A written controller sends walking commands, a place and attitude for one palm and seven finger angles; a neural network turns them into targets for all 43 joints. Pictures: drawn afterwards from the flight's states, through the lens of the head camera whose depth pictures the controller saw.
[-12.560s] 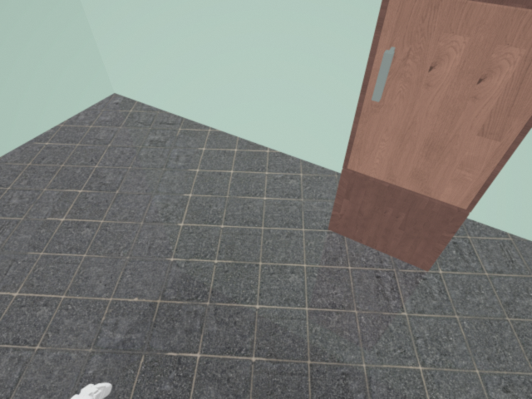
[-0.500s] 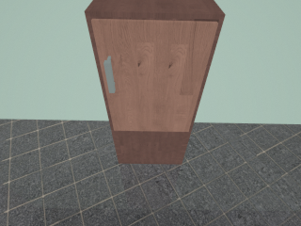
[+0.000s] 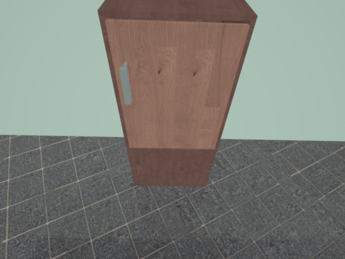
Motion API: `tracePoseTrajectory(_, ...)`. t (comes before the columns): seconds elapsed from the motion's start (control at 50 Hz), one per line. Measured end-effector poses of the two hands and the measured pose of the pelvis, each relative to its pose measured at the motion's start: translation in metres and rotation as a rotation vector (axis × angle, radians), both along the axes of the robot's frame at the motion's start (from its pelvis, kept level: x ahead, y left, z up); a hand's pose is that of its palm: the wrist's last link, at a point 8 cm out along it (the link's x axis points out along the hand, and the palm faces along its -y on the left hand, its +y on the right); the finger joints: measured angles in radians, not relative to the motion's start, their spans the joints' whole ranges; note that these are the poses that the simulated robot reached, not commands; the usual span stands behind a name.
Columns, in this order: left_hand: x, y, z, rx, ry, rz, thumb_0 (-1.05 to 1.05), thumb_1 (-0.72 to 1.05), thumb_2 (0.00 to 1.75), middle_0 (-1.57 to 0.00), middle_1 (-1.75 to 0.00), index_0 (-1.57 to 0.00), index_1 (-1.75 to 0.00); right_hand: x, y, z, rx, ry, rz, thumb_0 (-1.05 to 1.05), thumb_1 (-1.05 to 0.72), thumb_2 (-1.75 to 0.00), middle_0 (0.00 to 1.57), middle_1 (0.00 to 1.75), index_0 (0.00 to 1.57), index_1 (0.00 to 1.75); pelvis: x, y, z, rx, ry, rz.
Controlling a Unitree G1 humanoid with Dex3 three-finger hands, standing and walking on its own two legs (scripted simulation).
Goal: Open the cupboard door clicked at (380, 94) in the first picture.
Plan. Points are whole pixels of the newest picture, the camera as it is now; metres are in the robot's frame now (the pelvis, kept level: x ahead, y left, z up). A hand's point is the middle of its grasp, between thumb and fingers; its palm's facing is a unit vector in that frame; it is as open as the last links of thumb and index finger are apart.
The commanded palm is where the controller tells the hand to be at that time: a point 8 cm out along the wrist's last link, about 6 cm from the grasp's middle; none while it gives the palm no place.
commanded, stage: look again from close up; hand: left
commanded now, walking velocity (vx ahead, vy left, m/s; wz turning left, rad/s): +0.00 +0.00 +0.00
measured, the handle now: (127, 83) +0.65 +0.20 +0.05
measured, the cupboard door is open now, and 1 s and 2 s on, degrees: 0 0 0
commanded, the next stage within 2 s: shuffle to correct the standing spot in 0.08 s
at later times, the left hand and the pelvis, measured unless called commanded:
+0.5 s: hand out of the picture -0.03 +0.16 -0.17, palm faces +0.09 -0.98 -0.17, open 7.3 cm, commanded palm none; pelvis +0.01 +0.00 +0.00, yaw +0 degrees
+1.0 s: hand (103, 248) +0.18 +0.20 -0.16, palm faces -0.02 -0.98 -0.21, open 7.3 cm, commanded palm none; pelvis +0.09 +0.00 +0.01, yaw -1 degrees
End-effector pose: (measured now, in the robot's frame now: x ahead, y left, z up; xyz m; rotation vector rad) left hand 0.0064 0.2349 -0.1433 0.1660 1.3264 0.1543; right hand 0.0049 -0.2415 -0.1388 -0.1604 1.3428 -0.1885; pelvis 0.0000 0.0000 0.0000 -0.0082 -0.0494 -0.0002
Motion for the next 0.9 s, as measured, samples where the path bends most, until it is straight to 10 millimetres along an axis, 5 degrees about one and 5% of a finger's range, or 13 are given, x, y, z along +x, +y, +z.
tracePoseTrajectory(0.26,-0.012,0.012,0.004,0.019,0.042,0.016,0.0,0.91,0.9,-0.2,-0.3,-0.2,-0.3,0.014,-0.002,0.003,-0.015,-0.01,0.018,0.01,-0.91,-0.9,0.2,0.3,0.2,0.3,0.002,0.005,0.003,0.003,0.003,0.0)
tracePoseTrajectory(0.5,-0.047,-0.021,0.002,-0.044,0.121,0.097,0.0,0.91,0.9,-0.2,-0.3,-0.2,-0.3,0.025,0.013,-0.007,0.048,0.0,0.02,0.01,-0.91,-0.9,0.2,0.3,0.2,0.3,0.014,-0.002,0.001,0.012,-0.001,0.001)
tracePoseTrajectory(0.64,-0.074,-0.036,-0.003,-0.08,0.213,0.15,0.0,0.91,0.9,-0.2,-0.3,-0.2,-0.3,0.054,0.016,0.001,0.034,-0.067,0.017,0.01,-0.91,-0.9,0.2,0.3,0.2,0.3,0.026,0.004,0.0,0.006,0.024,0.004)
tracePoseTrajectory(0.76,-0.031,-0.016,-0.02,-0.114,0.179,0.099,0.01,0.91,0.9,-0.2,-0.3,-0.2,-0.3,0.051,0.034,-0.002,-0.005,-0.086,-0.008,0.01,-0.91,-0.9,0.2,0.3,0.19,0.3,0.038,0.022,-0.01,0.006,0.041,-0.013)
tracePoseTrajectory(0.9,0.087,0.012,0.004,-0.046,-0.02,0.004,0.01,0.92,0.9,-0.2,-0.3,-0.2,-0.3,0.009,0.054,0.011,0.045,0.089,-0.08,0.01,-0.91,-0.9,0.2,0.3,0.2,0.3,0.069,0.017,0.008,0.007,0.066,-0.023)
